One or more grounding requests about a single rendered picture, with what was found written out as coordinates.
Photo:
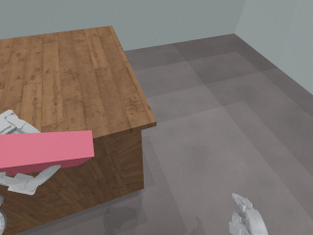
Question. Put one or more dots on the right robot hand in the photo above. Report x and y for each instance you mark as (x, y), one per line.
(250, 223)

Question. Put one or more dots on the sponge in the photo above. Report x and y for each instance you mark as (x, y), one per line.
(33, 152)

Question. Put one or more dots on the left robot hand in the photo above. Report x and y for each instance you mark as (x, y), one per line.
(22, 183)

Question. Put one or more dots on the table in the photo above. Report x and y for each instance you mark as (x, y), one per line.
(75, 80)

